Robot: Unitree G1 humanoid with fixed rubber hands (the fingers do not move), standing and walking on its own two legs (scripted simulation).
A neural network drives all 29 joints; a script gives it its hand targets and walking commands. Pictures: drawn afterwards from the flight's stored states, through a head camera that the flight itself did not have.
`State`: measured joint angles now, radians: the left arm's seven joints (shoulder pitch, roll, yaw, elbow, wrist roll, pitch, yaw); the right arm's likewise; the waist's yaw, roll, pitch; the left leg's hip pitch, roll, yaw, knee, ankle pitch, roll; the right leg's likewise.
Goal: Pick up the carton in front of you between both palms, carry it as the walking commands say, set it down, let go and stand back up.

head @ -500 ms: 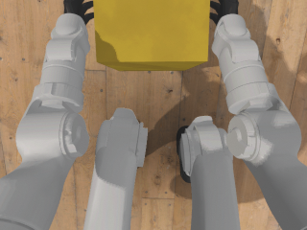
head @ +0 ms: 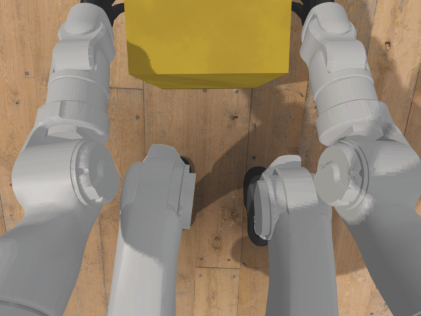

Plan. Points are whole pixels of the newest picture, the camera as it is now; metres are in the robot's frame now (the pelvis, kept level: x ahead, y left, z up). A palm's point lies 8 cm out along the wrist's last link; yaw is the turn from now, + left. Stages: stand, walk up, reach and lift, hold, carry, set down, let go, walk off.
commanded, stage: set down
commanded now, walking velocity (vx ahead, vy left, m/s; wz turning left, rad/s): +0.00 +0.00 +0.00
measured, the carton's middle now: (207, 23) +0.53 +0.06 -0.24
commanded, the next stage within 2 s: let go in 1.34 s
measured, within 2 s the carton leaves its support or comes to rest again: neither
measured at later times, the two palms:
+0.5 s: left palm out of the picture +0.53 +0.25 -0.12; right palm out of the picture +0.56 -0.12 -0.12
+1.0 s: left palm out of the picture +0.52 +0.26 +0.04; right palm out of the picture +0.56 -0.13 +0.04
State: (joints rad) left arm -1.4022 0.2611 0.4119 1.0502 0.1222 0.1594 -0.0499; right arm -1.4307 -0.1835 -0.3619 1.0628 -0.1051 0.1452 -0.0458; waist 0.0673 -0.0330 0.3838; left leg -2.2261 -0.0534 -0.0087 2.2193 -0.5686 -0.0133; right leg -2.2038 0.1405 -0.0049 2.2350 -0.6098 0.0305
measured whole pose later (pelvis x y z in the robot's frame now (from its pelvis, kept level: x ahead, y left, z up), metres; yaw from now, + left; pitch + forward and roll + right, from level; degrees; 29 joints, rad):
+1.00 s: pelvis +0.02 +0.01 +0.15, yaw +1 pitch +46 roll -2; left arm -1.16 0.34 0.27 0.86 -0.10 0.17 0.01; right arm -1.19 -0.27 -0.22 0.84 0.06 0.19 -0.11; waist 0.05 -0.02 0.00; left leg -2.01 -0.05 -0.02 1.67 -0.47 0.01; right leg -1.97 0.08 0.01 1.69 -0.52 0.02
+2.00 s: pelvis +0.12 +0.01 +0.39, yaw +2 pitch +22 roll +0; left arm -0.08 0.19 0.12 0.57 0.00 -0.02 -0.06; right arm -0.10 -0.17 -0.11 0.57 -0.03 -0.01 0.01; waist 0.02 0.00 -0.07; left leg -0.74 -0.05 -0.04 0.63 -0.27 0.02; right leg -0.72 0.05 0.06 0.64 -0.30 -0.01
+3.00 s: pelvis +0.17 +0.01 +0.40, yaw +3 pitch +4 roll +0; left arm 0.32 0.27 0.01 0.69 0.02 -0.06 0.03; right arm 0.32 -0.26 -0.01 0.75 -0.03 -0.06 -0.01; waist 0.00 -0.01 -0.09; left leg -0.26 -0.05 -0.04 0.55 -0.35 0.02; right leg -0.22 0.02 0.03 0.55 -0.39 -0.01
